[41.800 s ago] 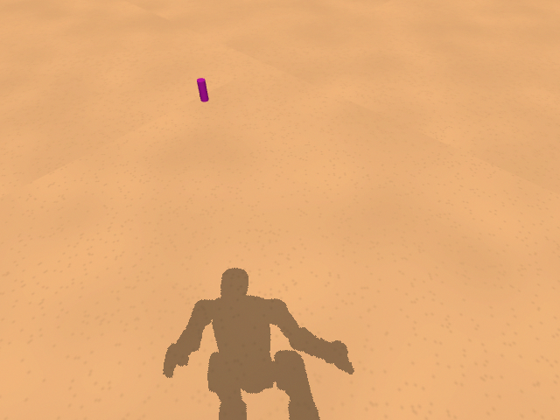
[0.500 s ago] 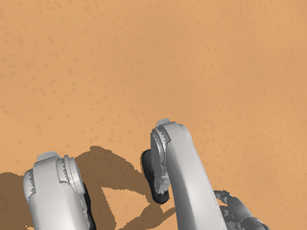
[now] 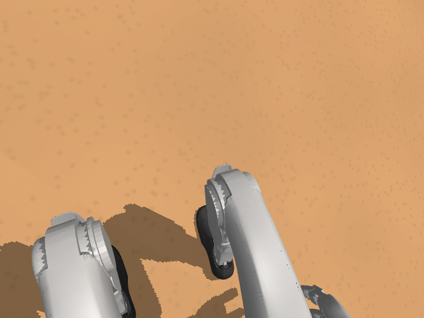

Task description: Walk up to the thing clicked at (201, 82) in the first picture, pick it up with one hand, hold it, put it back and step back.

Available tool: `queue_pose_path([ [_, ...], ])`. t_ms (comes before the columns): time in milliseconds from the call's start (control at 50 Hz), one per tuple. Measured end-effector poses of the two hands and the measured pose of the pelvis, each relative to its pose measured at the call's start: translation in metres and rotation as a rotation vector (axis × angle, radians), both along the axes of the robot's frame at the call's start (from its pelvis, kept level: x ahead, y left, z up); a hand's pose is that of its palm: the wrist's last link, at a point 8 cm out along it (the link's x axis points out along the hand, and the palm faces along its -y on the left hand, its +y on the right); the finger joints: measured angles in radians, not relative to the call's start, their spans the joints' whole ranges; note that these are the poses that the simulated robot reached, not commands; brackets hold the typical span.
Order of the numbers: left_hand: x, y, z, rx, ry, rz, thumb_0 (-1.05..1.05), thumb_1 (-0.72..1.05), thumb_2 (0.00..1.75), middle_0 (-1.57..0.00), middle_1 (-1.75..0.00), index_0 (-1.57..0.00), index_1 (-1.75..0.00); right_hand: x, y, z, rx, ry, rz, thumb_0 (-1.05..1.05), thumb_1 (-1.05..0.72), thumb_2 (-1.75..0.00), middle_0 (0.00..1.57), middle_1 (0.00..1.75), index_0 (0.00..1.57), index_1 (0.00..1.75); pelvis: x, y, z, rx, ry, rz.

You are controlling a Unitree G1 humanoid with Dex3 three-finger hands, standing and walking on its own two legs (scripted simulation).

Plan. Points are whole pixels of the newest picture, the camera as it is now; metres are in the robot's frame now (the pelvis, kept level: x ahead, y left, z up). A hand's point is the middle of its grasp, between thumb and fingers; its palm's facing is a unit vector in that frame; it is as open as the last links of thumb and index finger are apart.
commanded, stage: lift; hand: left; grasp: from above
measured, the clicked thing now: out of the picture +0.56 +0.33 -0.16
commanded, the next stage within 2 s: hold in 1.72 s
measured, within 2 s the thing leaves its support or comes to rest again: neither
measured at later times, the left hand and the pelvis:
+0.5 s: hand out of the picture +0.50 +0.33 -0.05, palm faces -0.48 -0.10 -0.87, open 8.5 cm; pelvis +0.00 +0.00 +0.05, yaw +2 degrees
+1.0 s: hand out of the picture +0.41 +0.30 +0.13, palm faces -0.43 -0.11 -0.90, open 8.5 cm; pelvis +0.01 +0.00 +0.20, yaw +6 degrees
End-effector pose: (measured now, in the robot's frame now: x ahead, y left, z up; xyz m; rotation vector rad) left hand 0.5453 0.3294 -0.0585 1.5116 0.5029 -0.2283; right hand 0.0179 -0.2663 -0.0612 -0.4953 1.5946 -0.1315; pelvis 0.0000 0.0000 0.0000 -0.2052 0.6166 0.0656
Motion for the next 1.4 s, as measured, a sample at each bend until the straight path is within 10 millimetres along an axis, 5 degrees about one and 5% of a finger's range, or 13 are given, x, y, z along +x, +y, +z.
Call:
queue_pose_path([
  [360, -0.020, 0.005, 0.033, -0.035, 0.035, 0.014, 0.05, 0.15, 0.66, -0.84, -0.95, -0.66, -0.83, 0.025, -0.004, 0.013, 0.002, -0.053, -0.005, 0.00, -0.94, -0.91, 0.20, 0.30, 0.20, 0.30, 0.001, 0.001, 0.025, 0.016, 0.020, 0.013],
  [680, -0.065, 0.007, 0.122, -0.047, 0.001, -0.026, 0.03, 0.16, 0.65, -0.84, -0.95, -0.65, -0.83, 0.076, 0.003, 0.050, 0.052, -0.193, 0.004, 0.00, -0.94, -0.91, 0.20, 0.30, 0.20, 0.30, 0.003, 0.003, 0.085, 0.050, 0.002, 0.027],
  [860, -0.099, -0.010, 0.190, -0.054, -0.021, -0.019, 0.03, 0.19, 0.60, -0.83, -0.94, -0.63, -0.83, 0.103, 0.014, 0.094, 0.115, -0.295, -0.011, 0.00, -0.93, -0.91, 0.20, 0.30, 0.20, 0.30, 0.006, 0.001, 0.143, 0.078, -0.057, 0.032],
  [1140, -0.155, -0.039, 0.305, -0.055, -0.019, 0.010, 0.02, 0.20, 0.59, -0.83, -0.93, -0.63, -0.83, 0.125, 0.011, 0.193, 0.160, -0.444, -0.044, 0.01, -0.92, -0.90, 0.20, 0.30, 0.20, 0.30, 0.021, -0.011, 0.247, 0.143, -0.204, 0.042],
  [1400, -0.177, -0.063, 0.369, -0.052, -0.008, 0.024, 0.02, 0.21, 0.58, -0.84, -0.92, -0.64, -0.81, 0.139, -0.009, 0.268, 0.147, -0.532, -0.047, 0.01, -0.92, -0.90, 0.20, 0.30, 0.20, 0.30, 0.043, -0.021, 0.319, 0.184, -0.316, 0.051],
])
